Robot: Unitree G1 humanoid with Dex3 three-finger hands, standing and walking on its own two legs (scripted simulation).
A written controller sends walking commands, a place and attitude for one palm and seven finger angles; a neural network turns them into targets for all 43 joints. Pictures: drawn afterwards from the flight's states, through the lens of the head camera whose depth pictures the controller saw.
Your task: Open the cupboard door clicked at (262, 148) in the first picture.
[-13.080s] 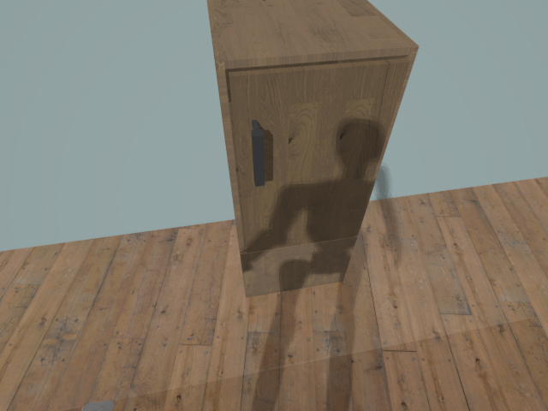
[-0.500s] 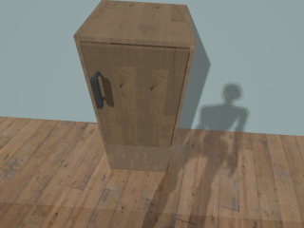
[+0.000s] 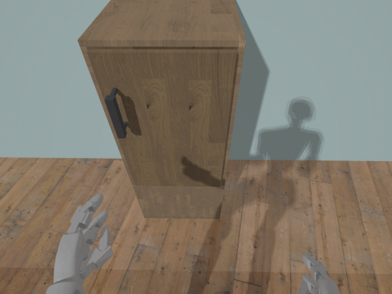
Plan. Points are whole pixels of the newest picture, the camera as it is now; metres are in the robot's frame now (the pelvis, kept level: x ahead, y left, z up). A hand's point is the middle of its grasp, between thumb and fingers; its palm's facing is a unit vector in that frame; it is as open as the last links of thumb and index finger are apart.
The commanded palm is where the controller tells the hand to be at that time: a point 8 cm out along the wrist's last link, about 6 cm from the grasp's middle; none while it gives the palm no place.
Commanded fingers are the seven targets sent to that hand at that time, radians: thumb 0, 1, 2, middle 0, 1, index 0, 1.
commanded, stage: raise the hand with hooked fingers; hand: left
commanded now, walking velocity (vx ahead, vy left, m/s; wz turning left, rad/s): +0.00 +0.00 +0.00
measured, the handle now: (118, 113) +0.58 +0.25 +0.04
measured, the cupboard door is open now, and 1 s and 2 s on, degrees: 0 0 0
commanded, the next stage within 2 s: move the hooked fingers beside the handle in 1.86 s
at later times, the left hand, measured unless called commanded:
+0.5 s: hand (102, 261) +0.19 +0.19 +0.00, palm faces -0.04 -1.00 -0.03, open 10.5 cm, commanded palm +0.17 +0.26 +0.01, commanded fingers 0.00 0.01 0.52 -0.26 -0.87 -0.26 -0.87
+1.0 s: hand (71, 235) +0.23 +0.25 +0.03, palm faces +0.02 -1.00 -0.05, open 13.4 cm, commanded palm +0.21 +0.31 +0.03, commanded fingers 0.00 -0.50 0.30 -0.30 -1.20 -0.30 -1.20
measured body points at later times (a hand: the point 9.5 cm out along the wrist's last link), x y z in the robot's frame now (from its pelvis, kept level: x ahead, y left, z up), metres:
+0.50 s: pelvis -0.03 -0.01 -0.06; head +0.03 -0.01 +0.38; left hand +0.19 +0.25 +0.00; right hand +0.15 -0.23 -0.15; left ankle +0.05 +0.12 -0.70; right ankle -0.04 -0.13 -0.70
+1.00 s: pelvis -0.02 +0.02 -0.03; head +0.02 +0.04 +0.41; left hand +0.22 +0.31 +0.03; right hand +0.15 -0.23 -0.10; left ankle +0.05 +0.12 -0.70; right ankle -0.04 -0.13 -0.70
